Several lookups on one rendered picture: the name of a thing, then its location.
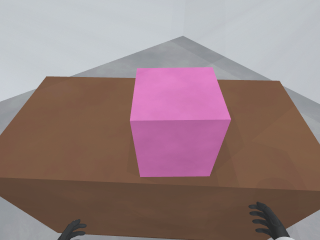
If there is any carton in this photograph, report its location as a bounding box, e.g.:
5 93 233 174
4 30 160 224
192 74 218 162
130 67 231 177

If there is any pedestal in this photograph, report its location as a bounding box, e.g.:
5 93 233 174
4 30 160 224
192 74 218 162
0 76 320 240

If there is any right robot hand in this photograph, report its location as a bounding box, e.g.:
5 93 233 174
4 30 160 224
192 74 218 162
248 201 290 240

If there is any left robot hand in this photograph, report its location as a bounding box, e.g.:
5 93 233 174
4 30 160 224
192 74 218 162
57 219 87 240

